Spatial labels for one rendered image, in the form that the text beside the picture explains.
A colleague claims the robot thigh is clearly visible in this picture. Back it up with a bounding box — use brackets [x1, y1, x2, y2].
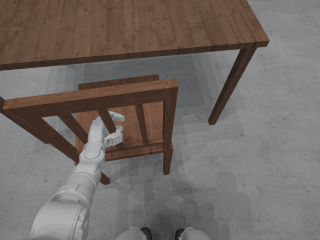
[115, 230, 147, 240]
[178, 229, 211, 240]

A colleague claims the table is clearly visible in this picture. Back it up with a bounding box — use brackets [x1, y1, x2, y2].
[0, 0, 270, 144]

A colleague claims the right robot thigh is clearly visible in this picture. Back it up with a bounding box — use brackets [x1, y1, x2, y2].
[178, 229, 211, 240]

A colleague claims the left robot upper arm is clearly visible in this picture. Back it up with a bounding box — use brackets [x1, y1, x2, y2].
[20, 200, 90, 240]

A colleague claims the robot left forearm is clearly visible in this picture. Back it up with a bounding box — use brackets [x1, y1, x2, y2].
[29, 141, 106, 238]

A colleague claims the chair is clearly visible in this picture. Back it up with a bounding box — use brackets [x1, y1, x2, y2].
[3, 74, 179, 185]

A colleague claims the robot left hand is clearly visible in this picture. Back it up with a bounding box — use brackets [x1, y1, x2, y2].
[87, 110, 125, 148]

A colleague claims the left robot thigh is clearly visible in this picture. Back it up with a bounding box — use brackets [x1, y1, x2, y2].
[115, 230, 147, 240]

